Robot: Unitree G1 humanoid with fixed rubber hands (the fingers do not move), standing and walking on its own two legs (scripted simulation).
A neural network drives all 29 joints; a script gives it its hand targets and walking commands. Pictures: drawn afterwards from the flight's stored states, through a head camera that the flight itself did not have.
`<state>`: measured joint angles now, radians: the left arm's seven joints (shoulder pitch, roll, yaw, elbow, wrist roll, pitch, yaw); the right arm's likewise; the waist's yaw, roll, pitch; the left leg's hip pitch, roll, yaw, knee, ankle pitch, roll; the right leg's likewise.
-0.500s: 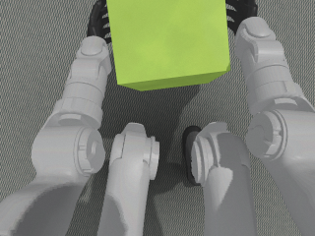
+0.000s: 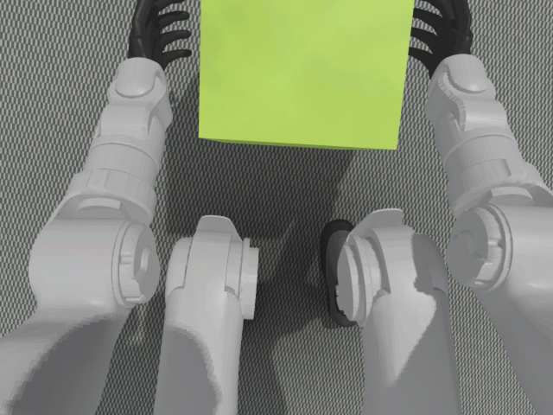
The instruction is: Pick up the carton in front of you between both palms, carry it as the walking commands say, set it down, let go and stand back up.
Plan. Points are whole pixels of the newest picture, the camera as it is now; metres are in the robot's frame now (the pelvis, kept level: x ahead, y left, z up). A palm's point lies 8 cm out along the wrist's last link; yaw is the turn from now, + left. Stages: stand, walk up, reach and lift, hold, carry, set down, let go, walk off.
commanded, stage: set down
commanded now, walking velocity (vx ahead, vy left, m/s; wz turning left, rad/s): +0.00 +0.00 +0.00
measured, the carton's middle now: (294, 71) +0.51 -0.02 -0.24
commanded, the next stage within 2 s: let go in 1.20 s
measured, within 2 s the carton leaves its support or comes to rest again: neither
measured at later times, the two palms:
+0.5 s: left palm out of the picture +0.53 +0.16 -0.04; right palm out of the picture +0.53 -0.23 -0.04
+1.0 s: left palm out of the picture +0.52 +0.18 +0.08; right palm out of the picture +0.51 -0.22 +0.09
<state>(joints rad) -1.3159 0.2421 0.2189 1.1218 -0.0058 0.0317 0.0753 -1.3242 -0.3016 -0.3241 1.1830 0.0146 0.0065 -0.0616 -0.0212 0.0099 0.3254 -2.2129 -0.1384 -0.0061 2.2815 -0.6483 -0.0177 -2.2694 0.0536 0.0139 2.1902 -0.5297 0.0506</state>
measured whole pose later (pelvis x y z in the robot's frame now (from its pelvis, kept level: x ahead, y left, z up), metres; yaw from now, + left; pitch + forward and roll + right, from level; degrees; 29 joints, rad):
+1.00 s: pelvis +0.00 +0.00 +0.18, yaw +1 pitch +43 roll +0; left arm -1.11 0.29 0.20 0.80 -0.13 0.23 0.09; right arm -1.11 -0.31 -0.23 0.79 0.10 0.23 -0.03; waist -0.03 0.01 0.00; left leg -1.85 -0.09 -0.02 1.59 -0.49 0.00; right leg -1.90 0.03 0.03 1.52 -0.38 0.02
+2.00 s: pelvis +0.08 -0.02 +0.41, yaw +0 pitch +7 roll +0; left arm 0.19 0.16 0.10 0.42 0.04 0.00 -0.04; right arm 0.16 -0.20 -0.08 0.46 0.01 0.00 0.08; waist -0.01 -0.01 0.05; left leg -0.39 -0.04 -0.07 0.53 -0.26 0.01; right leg -0.44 0.04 0.04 0.50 -0.18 -0.01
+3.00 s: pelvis +0.19 +0.00 +0.42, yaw +2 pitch +2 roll -2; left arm 0.21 0.30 0.05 0.75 0.05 0.03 0.04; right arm 0.17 -0.30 -0.04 0.67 -0.05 0.02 -0.04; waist 0.02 0.01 0.03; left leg -0.13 -0.02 -0.04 0.52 -0.32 0.01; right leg -0.22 0.03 -0.01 0.58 -0.23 0.00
